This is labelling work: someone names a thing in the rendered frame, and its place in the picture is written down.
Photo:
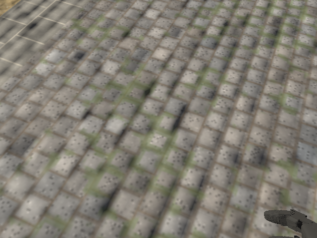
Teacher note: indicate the robot right hand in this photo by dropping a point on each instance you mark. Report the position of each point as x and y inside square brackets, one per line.
[294, 220]

